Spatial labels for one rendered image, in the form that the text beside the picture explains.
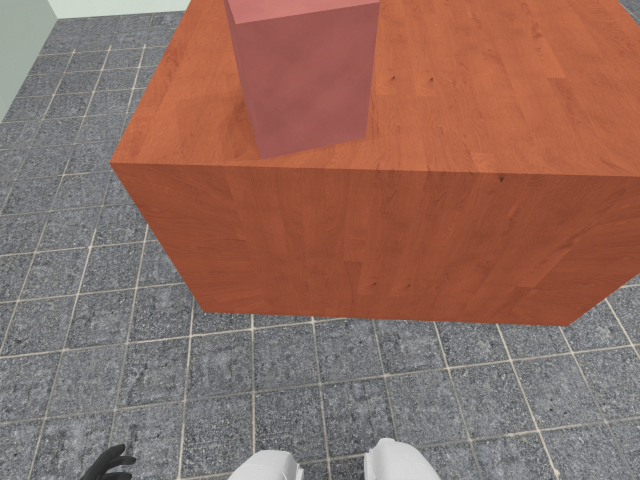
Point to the right robot thigh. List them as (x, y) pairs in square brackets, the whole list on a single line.
[(392, 460)]

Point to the pedestal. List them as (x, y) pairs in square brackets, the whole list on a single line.
[(499, 180)]

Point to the robot right shin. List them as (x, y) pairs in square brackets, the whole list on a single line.
[(384, 440)]

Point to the left robot hand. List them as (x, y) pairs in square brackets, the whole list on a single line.
[(108, 460)]

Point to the carton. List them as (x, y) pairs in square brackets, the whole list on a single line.
[(305, 69)]

